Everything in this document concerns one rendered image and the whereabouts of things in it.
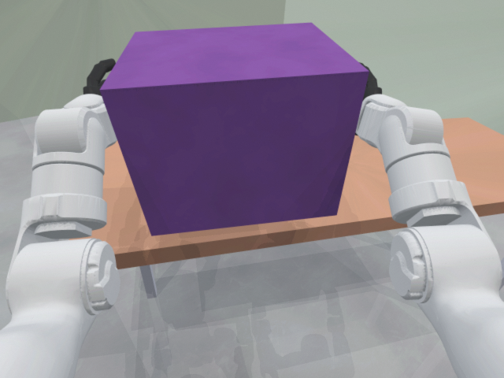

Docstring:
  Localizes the robot left upper arm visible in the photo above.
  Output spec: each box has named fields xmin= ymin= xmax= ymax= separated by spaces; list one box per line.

xmin=0 ymin=238 xmax=120 ymax=378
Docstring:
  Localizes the table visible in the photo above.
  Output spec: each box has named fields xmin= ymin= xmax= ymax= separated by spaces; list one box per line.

xmin=69 ymin=117 xmax=504 ymax=298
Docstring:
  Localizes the robot left forearm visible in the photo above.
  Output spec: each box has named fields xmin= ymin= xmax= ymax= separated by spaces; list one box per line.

xmin=6 ymin=94 xmax=117 ymax=314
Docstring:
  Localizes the robot right forearm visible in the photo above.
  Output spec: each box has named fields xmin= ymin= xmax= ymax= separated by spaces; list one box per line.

xmin=355 ymin=94 xmax=502 ymax=289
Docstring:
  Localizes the robot right hand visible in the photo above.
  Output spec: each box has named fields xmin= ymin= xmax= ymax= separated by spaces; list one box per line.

xmin=355 ymin=62 xmax=382 ymax=135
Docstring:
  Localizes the carton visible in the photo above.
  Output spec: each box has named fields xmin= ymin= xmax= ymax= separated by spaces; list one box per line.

xmin=100 ymin=23 xmax=369 ymax=236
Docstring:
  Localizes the robot right upper arm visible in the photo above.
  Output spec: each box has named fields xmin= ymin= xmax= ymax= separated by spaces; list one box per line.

xmin=389 ymin=224 xmax=504 ymax=378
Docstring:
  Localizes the robot left hand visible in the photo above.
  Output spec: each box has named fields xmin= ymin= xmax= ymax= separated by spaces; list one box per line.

xmin=83 ymin=58 xmax=116 ymax=96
